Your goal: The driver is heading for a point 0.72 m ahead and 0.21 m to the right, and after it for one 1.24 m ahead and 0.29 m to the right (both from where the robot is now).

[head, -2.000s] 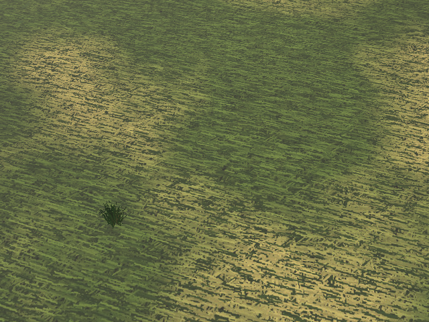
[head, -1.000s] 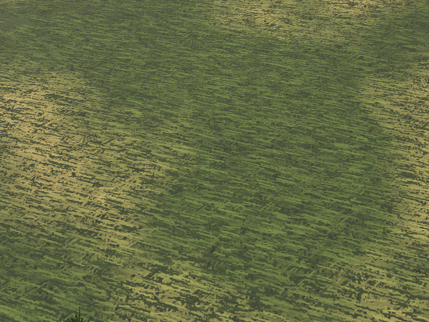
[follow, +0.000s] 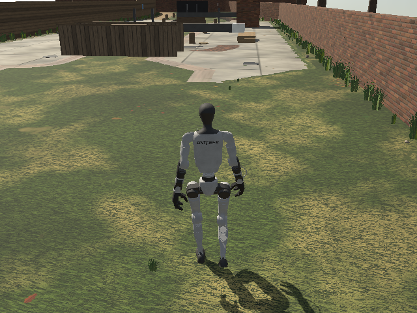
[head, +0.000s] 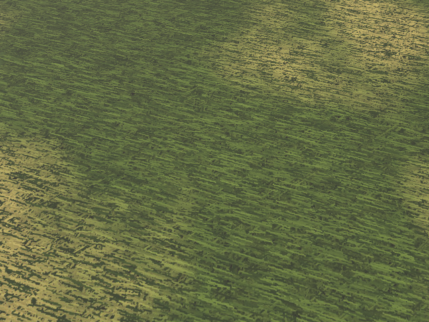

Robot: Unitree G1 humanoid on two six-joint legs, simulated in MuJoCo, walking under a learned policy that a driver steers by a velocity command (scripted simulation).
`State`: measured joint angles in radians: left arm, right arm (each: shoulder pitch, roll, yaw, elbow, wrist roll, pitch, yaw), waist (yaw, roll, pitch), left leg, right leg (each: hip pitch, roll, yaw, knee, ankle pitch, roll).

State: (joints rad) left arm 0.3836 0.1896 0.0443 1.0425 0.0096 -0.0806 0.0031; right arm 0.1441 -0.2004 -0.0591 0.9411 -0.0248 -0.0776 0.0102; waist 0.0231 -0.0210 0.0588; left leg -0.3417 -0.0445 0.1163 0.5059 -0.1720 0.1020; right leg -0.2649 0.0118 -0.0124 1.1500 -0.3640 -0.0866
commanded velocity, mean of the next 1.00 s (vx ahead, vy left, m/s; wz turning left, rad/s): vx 0.50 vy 0.00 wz -0.41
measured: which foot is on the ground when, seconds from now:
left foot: down 0.00-0.48, up 0.50-1.00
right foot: up 0.00-0.46, down 0.48-1.00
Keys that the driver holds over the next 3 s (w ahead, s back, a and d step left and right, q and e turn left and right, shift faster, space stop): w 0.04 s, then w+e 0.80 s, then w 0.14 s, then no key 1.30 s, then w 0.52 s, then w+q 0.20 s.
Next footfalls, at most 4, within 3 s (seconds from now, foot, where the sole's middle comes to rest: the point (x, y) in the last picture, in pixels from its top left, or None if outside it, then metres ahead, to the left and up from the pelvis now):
0.48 right None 0.38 -0.11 -0.77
1.02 left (246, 241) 0.74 -0.08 -0.77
1.44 right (306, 265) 0.66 -0.27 -0.77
2.96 right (333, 190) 0.96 -0.41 -0.77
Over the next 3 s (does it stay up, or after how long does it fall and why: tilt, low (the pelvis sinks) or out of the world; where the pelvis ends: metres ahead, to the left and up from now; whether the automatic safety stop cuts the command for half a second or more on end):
stays up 0.87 -0.27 -0.01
